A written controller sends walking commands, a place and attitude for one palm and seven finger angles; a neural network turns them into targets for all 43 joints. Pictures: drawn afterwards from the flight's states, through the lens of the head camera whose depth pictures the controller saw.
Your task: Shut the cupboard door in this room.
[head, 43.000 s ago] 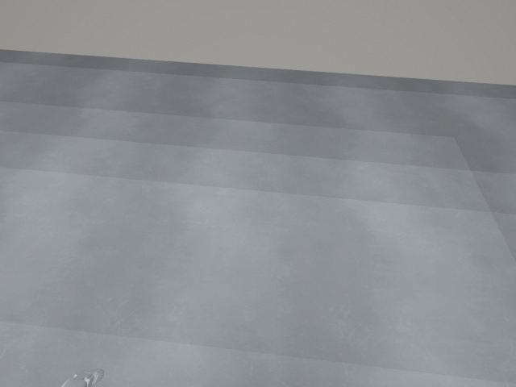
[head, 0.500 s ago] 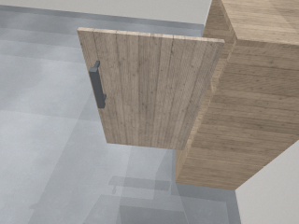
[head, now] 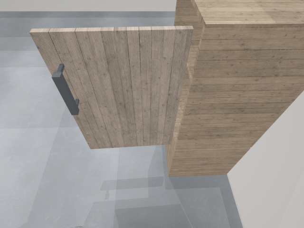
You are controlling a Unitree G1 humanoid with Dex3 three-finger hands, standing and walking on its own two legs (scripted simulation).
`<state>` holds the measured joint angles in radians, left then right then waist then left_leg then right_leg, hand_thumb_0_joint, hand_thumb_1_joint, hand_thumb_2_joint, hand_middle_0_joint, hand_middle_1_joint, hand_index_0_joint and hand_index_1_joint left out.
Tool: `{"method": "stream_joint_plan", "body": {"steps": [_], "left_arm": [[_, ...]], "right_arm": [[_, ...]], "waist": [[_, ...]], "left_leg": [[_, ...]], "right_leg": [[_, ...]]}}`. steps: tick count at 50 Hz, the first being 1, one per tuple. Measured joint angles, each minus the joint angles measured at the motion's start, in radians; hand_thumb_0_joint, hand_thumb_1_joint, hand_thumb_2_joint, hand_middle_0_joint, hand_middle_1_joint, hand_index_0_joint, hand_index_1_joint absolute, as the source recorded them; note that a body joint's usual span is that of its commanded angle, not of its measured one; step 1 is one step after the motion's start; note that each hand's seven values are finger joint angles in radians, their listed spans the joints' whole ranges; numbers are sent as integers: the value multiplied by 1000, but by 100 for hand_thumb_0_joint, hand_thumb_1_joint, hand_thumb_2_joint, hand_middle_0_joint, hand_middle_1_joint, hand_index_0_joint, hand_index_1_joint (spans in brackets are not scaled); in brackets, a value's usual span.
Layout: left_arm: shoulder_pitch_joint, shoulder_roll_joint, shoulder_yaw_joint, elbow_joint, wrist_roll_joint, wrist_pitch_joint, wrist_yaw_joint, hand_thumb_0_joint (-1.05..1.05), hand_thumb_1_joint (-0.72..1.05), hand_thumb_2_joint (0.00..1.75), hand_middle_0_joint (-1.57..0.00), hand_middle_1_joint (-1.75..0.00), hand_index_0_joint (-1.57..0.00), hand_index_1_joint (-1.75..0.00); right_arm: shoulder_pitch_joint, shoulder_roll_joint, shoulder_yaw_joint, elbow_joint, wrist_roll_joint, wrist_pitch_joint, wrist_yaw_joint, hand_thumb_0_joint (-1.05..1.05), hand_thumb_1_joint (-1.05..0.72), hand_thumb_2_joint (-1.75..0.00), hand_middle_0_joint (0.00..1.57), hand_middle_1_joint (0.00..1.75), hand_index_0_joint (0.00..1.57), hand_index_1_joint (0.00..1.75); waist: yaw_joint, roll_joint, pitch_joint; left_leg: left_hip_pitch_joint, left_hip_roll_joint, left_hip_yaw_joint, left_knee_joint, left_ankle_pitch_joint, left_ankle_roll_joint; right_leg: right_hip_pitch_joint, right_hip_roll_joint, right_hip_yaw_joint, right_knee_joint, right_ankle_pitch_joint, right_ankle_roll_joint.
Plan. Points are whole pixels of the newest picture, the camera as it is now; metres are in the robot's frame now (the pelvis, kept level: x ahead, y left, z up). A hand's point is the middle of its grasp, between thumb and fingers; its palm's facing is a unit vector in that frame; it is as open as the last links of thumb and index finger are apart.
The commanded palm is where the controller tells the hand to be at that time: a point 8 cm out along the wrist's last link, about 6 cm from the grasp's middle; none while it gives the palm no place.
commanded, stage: come to a stop and stand still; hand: left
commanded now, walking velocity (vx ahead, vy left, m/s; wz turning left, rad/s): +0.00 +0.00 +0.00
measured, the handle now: (68, 90) +0.48 +0.26 +0.08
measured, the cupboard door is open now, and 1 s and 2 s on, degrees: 92 92 92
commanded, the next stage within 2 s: look again from close up in 0.24 s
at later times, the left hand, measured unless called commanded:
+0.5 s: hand out of the picture +0.02 +0.24 -0.16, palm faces +0.02 -0.97 -0.26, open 7.4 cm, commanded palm none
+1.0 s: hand out of the picture +0.00 +0.28 -0.16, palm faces -0.02 -0.96 -0.29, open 7.4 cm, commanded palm none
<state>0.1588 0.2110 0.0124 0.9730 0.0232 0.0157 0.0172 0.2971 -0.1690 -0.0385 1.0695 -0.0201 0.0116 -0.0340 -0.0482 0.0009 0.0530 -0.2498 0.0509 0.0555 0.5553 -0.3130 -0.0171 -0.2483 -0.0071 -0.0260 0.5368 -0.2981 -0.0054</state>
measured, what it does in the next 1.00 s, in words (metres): shifts its weight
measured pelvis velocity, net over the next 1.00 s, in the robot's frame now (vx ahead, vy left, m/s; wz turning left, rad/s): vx -0.03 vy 0.05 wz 0.02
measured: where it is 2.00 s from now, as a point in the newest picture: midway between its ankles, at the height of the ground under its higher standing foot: outside the picture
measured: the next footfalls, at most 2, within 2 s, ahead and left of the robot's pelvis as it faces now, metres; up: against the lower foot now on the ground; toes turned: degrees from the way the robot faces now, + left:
none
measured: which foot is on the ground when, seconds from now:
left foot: down 0.00-1.00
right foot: down 0.00-1.00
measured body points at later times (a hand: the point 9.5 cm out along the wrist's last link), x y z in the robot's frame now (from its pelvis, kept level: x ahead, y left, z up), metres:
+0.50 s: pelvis -0.02 +0.02 +0.01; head -0.02 +0.03 +0.46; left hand +0.02 +0.29 -0.14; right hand +0.10 -0.25 -0.12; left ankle -0.02 +0.13 -0.73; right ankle -0.01 -0.12 -0.73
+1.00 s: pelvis -0.03 +0.05 +0.01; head -0.02 +0.06 +0.46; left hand +0.00 +0.33 -0.14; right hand +0.03 -0.23 -0.13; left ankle -0.02 +0.13 -0.73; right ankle -0.01 -0.12 -0.73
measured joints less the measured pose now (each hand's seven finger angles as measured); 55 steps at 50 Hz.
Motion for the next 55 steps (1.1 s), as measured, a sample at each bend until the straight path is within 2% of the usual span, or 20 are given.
{"method": "stream_joint_plan", "body": {"steps": [2,5,11,20,28,42,51,55], "left_arm": [[11,-3,-3,-18,1,-7,6,0,91,90,-20,-30,-20,-29],[20,-7,-2,-36,1,-20,11,0,90,90,-20,-30,-20,-29],[29,-7,-7,-24,-3,-28,14,0,90,90,-20,-30,-20,-29],[59,33,-16,24,-2,-18,1,0,90,90,-20,-30,-21,-29],[79,80,-17,70,0,-15,-8,0,90,90,-20,-30,-20,-29],[71,106,-21,119,3,-13,-11,0,90,90,-20,-30,-20,-29],[50,91,-24,129,1,-11,-3,0,90,90,-20,-30,-20,-29],[69,60,-29,132,6,-2,-1,0,91,90,-20,-30,-20,-29]], "right_arm": [[9,-9,-1,-16,-2,4,3,1,-90,-89,20,30,20,30],[8,-21,-3,-31,0,6,5,1,-90,-89,20,30,20,30],[-51,-40,-2,-41,4,-6,7,1,-90,-90,20,30,20,30],[-165,-71,15,-56,5,-14,22,1,-90,-90,20,30,20,30],[-187,-101,29,-35,7,-17,33,1,-90,-90,20,30,20,30],[-152,-120,36,38,12,-18,41,1,-90,-89,20,30,20,30],[-142,-112,36,66,11,-18,36,1,-90,-89,20,30,20,30],[-116,-81,39,69,8,-7,35,1,-90,-90,20,30,20,30]], "waist": [[-10,20,-12],[-5,31,-22],[17,12,-27],[53,-11,-29],[72,-16,-28],[66,-20,-5],[53,-23,-5],[47,-27,-23]], "left_leg": [[-20,9,-21,41,-14,10],[-39,15,-46,95,-30,22],[12,6,-49,53,-37,-18],[56,-16,-24,-28,22,11],[62,-43,-20,-85,70,36],[69,-89,-5,-139,111,72],[79,-98,6,-156,117,78],[85,-97,9,-144,97,76]], "right_leg": [[-3,12,-12,15,-16,-8],[2,25,-27,30,-29,-19],[32,14,-31,34,-36,-10],[69,-6,-8,-44,27,14],[81,-31,-5,-110,79,37],[79,-75,9,-143,112,67],[79,-84,20,-147,114,74],[73,-86,19,-109,71,56]]}}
